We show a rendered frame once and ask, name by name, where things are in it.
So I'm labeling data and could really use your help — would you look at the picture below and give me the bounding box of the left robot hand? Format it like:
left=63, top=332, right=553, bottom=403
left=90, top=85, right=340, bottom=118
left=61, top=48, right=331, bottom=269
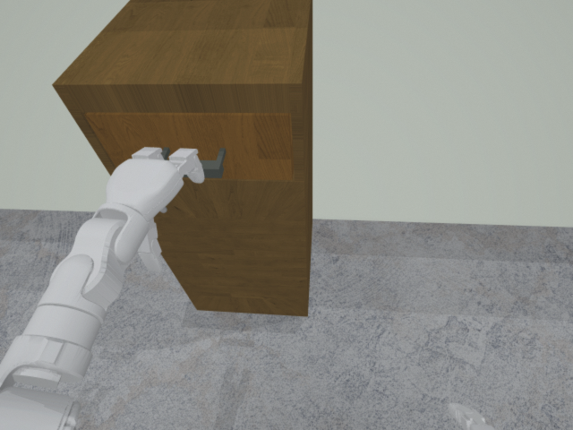
left=106, top=147, right=204, bottom=272

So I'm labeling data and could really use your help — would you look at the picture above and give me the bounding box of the robot left forearm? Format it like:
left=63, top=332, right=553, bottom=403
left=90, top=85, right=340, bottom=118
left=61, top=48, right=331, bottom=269
left=0, top=202, right=150, bottom=390

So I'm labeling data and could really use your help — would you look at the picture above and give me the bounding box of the cabinet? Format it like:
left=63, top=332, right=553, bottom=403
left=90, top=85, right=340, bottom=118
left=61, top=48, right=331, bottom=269
left=52, top=0, right=312, bottom=317

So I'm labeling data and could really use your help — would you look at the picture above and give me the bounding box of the handle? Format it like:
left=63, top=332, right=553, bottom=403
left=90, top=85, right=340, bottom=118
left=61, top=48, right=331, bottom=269
left=161, top=147, right=226, bottom=178

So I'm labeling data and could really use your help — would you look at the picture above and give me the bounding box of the right robot hand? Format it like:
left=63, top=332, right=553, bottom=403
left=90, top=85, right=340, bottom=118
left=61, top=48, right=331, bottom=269
left=448, top=402, right=495, bottom=430

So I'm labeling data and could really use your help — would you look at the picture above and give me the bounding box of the left robot upper arm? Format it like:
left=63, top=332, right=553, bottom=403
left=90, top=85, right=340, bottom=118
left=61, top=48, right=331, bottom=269
left=0, top=385, right=81, bottom=430

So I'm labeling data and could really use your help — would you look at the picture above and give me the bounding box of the drawer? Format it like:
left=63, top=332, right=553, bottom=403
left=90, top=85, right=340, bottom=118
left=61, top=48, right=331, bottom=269
left=84, top=113, right=294, bottom=180

